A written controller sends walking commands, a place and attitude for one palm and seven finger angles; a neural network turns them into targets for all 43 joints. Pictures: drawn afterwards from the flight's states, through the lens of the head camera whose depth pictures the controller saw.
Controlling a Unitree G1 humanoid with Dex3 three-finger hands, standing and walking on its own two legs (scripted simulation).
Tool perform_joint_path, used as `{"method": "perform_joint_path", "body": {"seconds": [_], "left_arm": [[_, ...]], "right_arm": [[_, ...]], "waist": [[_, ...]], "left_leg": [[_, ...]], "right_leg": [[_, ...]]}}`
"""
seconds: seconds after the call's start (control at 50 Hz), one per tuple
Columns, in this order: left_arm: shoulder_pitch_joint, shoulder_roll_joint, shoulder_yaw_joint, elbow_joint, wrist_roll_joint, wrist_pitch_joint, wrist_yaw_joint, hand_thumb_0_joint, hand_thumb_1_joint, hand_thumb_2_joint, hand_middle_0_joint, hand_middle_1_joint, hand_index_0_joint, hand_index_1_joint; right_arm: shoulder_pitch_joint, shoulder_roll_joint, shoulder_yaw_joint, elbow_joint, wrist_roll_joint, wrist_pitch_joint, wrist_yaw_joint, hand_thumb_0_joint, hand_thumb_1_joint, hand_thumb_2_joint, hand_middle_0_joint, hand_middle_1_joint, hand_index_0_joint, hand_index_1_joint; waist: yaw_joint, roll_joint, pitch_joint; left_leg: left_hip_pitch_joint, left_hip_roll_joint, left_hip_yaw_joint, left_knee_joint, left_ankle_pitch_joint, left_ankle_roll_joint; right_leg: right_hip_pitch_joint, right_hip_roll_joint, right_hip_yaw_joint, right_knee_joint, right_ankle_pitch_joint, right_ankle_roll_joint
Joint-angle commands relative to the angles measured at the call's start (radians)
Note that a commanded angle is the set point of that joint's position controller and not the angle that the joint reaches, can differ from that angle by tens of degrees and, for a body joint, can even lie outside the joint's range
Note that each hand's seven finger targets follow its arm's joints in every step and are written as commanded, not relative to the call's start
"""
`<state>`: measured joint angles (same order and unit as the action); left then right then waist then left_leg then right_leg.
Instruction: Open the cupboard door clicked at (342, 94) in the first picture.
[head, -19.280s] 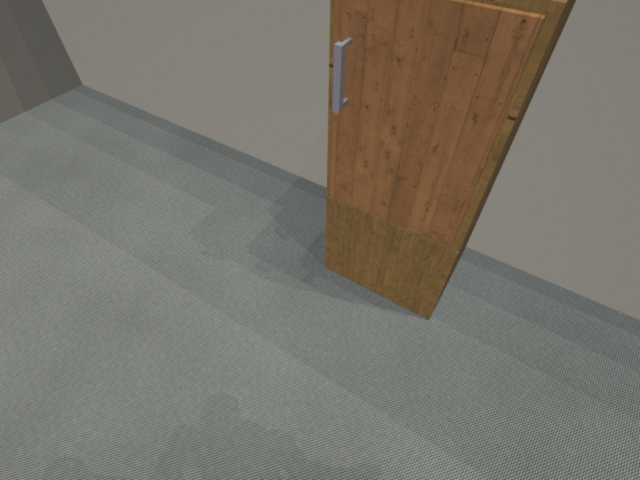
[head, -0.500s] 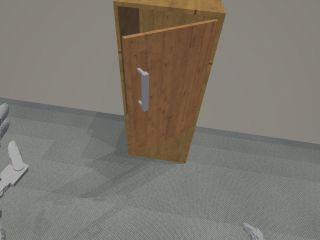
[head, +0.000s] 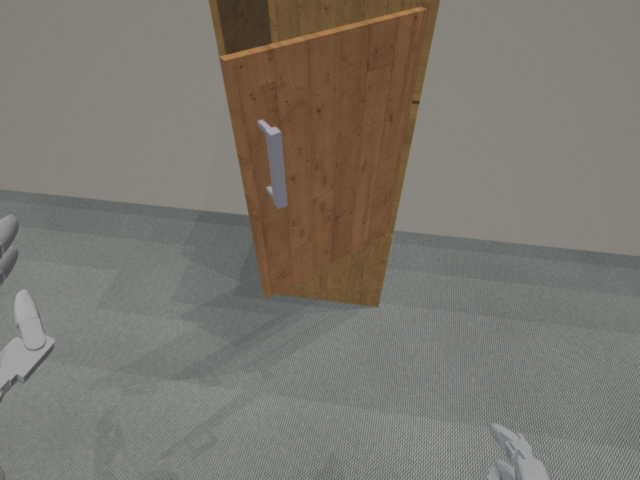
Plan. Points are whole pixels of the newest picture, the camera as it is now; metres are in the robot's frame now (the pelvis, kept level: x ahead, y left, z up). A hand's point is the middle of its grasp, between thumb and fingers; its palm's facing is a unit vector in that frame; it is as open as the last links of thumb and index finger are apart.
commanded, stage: let the arm hang, fingers relaxed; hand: left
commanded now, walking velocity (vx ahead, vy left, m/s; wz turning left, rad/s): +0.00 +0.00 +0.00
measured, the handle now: (272, 165) +0.60 +0.12 +0.06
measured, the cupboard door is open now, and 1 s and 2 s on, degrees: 43 43 43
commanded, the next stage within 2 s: look to check the result in 1.14 s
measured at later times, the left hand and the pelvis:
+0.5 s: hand out of the picture -0.02 +0.21 -0.17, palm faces +0.09 -0.97 -0.21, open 7.0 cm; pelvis +0.01 +0.03 +0.00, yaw +3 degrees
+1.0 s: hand out of the picture +0.01 +0.21 -0.17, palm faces +0.05 -0.98 -0.20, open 7.3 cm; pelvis +0.01 +0.04 +0.01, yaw +1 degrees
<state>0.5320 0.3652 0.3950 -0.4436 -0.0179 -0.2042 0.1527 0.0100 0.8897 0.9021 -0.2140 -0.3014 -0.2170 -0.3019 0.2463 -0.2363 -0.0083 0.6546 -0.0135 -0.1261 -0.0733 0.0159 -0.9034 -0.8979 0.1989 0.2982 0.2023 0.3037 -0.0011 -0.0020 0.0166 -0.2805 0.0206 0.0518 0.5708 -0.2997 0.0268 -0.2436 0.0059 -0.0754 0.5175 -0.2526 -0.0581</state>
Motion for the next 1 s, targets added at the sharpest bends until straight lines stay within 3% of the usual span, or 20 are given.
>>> {"method": "perform_joint_path", "body": {"seconds": [0.0,0.02,0.04,0.06,0.08,0.1,0.14,0.16,0.18,0.24,0.26,0.28,0.3,0.34,0.36,0.42,0.62,0.78,0.86,0.98], "left_arm": [[-0.046,0.216,0.139,-0.252,-0.009,-0.078,0.03,0.0,0.9,0.9,-0.2,-0.3,-0.2,-0.3],[-0.069,0.01,-0.296,0.543,0.088,0.103,-0.127,0.0,0.9,0.9,-0.2,-0.3,-0.2,-0.3],[-0.057,-0.031,-0.261,0.581,0.063,0.185,-0.146,0.0,0.9,0.9,-0.2,-0.3,-0.2,-0.3],[-0.076,-0.073,-0.284,0.611,0.059,0.203,-0.148,0.0,0.9,0.9,-0.2,-0.3,-0.2,-0.3],[-0.112,-0.063,-0.289,0.656,0.059,0.206,-0.152,0.0,0.9,0.9,-0.2,-0.3,-0.2,-0.3],[-0.158,-0.036,-0.296,0.708,0.062,0.201,-0.154,0.0,0.9,0.9,-0.2,-0.3,-0.2,-0.3],[-0.217,0.008,-0.303,0.842,0.059,0.191,-0.154,0.0,0.9,0.9,-0.2,-0.3,-0.2,-0.3],[-0.252,0.015,-0.31,0.912,0.054,0.193,-0.15,0.0,0.9,0.9,-0.2,-0.3,-0.2,-0.3],[-0.281,0.01,-0.322,0.982,0.05,0.199,-0.146,0.0,0.9,0.9,-0.2,-0.3,-0.2,-0.3],[-0.322,-0.018,-0.35,1.158,0.036,0.209,-0.137,0.0,0.9,0.9,-0.2,-0.3,-0.2,-0.3],[-0.309,-0.024,-0.356,1.216,0.033,0.21,-0.135,0.0,0.9,0.9,-0.2,-0.3,-0.2,-0.3],[-0.292,-0.029,-0.357,1.274,0.031,0.209,-0.134,0.0,0.9,0.9,-0.2,-0.3,-0.2,-0.3],[-0.274,-0.025,-0.358,1.322,0.031,0.205,-0.134,0.0,0.9,0.9,-0.2,-0.3,-0.2,-0.3],[-0.252,-0.065,-0.347,1.384,0.03,0.201,-0.13,0.0,0.9,0.9,-0.2,-0.3,-0.2,-0.3],[-0.252,-0.067,-0.351,1.409,0.028,0.201,-0.13,0.0,0.9,0.9,-0.2,-0.3,-0.2,-0.3],[-0.253,-0.08,-0.358,1.474,0.028,0.199,-0.131,0.0,0.9,0.9,-0.2,-0.3,-0.2,-0.3],[-0.206,-0.101,-0.376,1.595,0.025,0.199,-0.123,0.0,0.9,0.9,-0.2,-0.3,-0.2,-0.3],[-0.199,-0.124,-0.371,1.6,0.029,0.204,-0.117,0.0,0.9,0.9,-0.2,-0.3,-0.2,-0.3],[-0.198,-0.134,-0.369,1.596,0.029,0.201,-0.116,0.0,0.9,0.9,-0.2,-0.3,-0.2,-0.3],[-0.203,-0.138,-0.365,1.589,0.027,0.195,-0.114,0.0,0.9,0.9,-0.2,-0.3,-0.2,-0.3]], "right_arm": [[-0.115,-0.111,-0.052,-0.181,0.012,-0.063,-0.01,0.0,-0.9,-0.9,0.2,0.3,0.2,0.3],[-0.125,-0.287,-0.092,0.046,-0.005,-0.06,0.083,0.0,-0.9,-0.9,0.2,0.3,0.2,0.3],[-0.069,-0.175,-0.072,0.042,0.008,0.014,0.083,0.0,-0.9,-0.9,0.2,0.3,0.2,0.3],[-0.063,-0.137,-0.048,0.033,-0.002,0.039,0.079,0.0,-0.9,-0.9,0.2,0.3,0.2,0.3],[-0.073,-0.132,-0.036,0.026,-0.008,0.053,0.077,0.0,-0.9,-0.9,0.2,0.3,0.2,0.3],[-0.074,-0.13,-0.035,0.028,-0.014,0.059,0.076,0.0,-0.9,-0.9,0.2,0.3,0.2,0.3],[-0.058,-0.121,-0.033,0.061,-0.01,0.079,0.07,0.0,-0.9,-0.9,0.2,0.3,0.2,0.3],[-0.054,-0.115,-0.033,0.085,-0.014,0.098,0.069,0.0,-0.9,-0.9,0.2,0.3,0.2,0.3],[-0.05,-0.101,-0.029,0.11,-0.016,0.114,0.069,0.0,-0.9,-0.9,0.2,0.3,0.2,0.3],[-0.064,-0.081,-0.006,0.186,-0.019,0.128,0.07,0.0,-0.9,-0.9,0.2,0.3,0.2,0.3],[-0.076,-0.087,0.001,0.21,-0.018,0.126,0.066,0.0,-0.9,-0.9,0.2,0.3,0.2,0.3],[-0.082,-0.084,0.004,0.232,-0.015,0.125,0.062,0.0,-0.9,-0.9,0.2,0.3,0.2,0.3],[-0.077,-0.084,0.003,0.252,-0.01,0.125,0.057,0.0,-0.9,-0.9,0.2,0.3,0.2,0.3],[-0.046,-0.054,-0.001,0.289,-0.013,0.127,0.051,0.0,-0.9,-0.9,0.2,0.3,0.2,0.3],[-0.031,-0.048,-0.001,0.308,-0.012,0.131,0.049,0.0,-0.9,-0.9,0.2,0.3,0.2,0.3],[0.008,-0.042,-0.008,0.353,-0.009,0.131,0.046,0.0,-0.9,-0.9,0.2,0.3,0.2,0.3],[0.068,-0.024,0.002,0.447,-0.005,0.129,0.04,0.0,-0.9,-0.9,0.2,0.3,0.2,0.3],[0.091,0.003,-0.001,0.468,-0.009,0.128,0.039,0.0,-0.9,-0.9,0.2,0.3,0.2,0.3],[0.097,0.016,-0.002,0.474,-0.009,0.124,0.039,0.0,-0.9,-0.9,0.2,0.3,0.2,0.3],[0.108,0.031,-0.002,0.477,-0.009,0.12,0.039,0.0,-0.9,-0.9,0.2,0.3,0.2,0.3]], "waist": [[0.016,0.095,-0.078],[-0.038,0.084,-0.019],[-0.001,0.113,-0.086],[0.01,0.075,-0.105],[0.014,0.02,-0.09],[0.018,-0.124,-0.102],[0.001,-0.296,-0.113],[-0.009,-0.296,-0.082],[-0.017,-0.244,-0.066],[-0.014,0.075,-0.023],[0.0,0.144,-0.017],[0.01,0.163,-0.009],[0.016,0.125,-0.023],[0.011,0.177,-0.058],[0.007,0.169,-0.047],[0.0,0.049,-0.034],[-0.002,-0.004,0.029],[-0.001,0.016,0.071],[0.002,-0.011,0.08],[0.0,0.014,0.057]], "left_leg": [[0.111,0.115,-0.154,-0.185,0.2,0.04],[-0.076,0.138,-0.18,-0.015,0.394,0.048],[-0.09,0.119,-0.158,-0.07,0.406,0.053],[-0.13,0.136,-0.194,-0.08,0.316,0.061],[-0.168,0.134,-0.218,-0.097,0.265,0.071],[-0.164,0.112,-0.205,-0.078,0.264,0.056],[-0.074,0.009,-0.086,0.039,0.195,0.004],[-0.039,-0.006,-0.064,0.059,0.127,-0.007],[-0.013,-0.006,-0.06,0.046,0.1,-0.011],[0.044,0.054,-0.132,-0.118,0.284,0.0],[0.002,0.075,-0.166,-0.166,0.268,0.014],[-0.024,0.078,-0.173,-0.191,0.228,0.016],[-0.009,0.075,-0.166,-0.192,0.221,0.011],[0.016,0.067,-0.153,-0.199,0.168,0.007],[0.014,0.066,-0.15,-0.209,0.132,0.004],[0.034,0.074,-0.156,-0.232,0.124,0.008],[0.066,0.075,-0.144,-0.262,0.143,0.011],[0.023,0.076,-0.154,-0.3,0.044,0.011],[0.02,0.067,-0.145,-0.291,0.063,0.012],[0.04,0.062,-0.125,-0.268,0.133,0.01]], "right_leg": [[0.025,-0.087,0.156,-0.076,0.051,0.042],[-0.061,-0.13,0.052,0.101,0.237,0.048],[0.005,-0.097,0.072,0.109,0.158,0.045],[0.006,-0.085,0.048,0.121,0.037,0.044],[0.021,-0.079,0.041,0.102,0.011,0.047],[0.062,-0.09,0.066,0.052,0.075,0.037],[0.05,-0.213,0.158,-0.077,0.255,-0.018],[0.018,-0.242,0.171,-0.103,0.292,-0.045],[0.004,-0.24,0.157,-0.106,0.284,-0.05],[-0.017,-0.141,0.095,-0.069,0.126,0.009],[0.038,-0.114,0.082,-0.076,0.072,0.028],[0.08,-0.107,0.086,-0.099,0.052,0.03],[0.106,-0.109,0.089,-0.12,0.07,0.026],[0.129,-0.12,0.085,-0.149,0.073,0.015],[0.126,-0.119,0.08,-0.161,0.054,0.013],[0.114,-0.12,0.066,-0.181,0.042,0.014],[0.079,-0.124,0.062,-0.193,0.029,0.021],[0.062,-0.113,0.063,-0.17,0.007,0.026],[0.059,-0.115,0.066,-0.17,0.015,0.027],[0.071,-0.121,0.076,-0.173,0.05,0.024]]}}
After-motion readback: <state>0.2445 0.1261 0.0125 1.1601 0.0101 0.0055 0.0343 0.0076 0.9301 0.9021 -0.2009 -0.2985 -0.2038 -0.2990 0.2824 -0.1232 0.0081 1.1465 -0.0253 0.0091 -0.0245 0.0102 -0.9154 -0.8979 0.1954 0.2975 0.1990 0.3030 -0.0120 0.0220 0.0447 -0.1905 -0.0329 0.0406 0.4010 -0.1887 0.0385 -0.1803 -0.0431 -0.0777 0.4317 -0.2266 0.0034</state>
